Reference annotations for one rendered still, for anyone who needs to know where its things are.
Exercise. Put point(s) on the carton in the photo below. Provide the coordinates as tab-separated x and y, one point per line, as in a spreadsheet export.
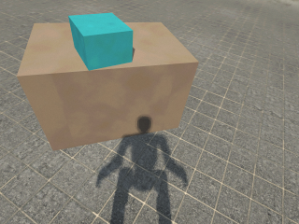
101	40

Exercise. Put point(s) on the pedestal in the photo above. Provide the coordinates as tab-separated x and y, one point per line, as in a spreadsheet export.
76	106

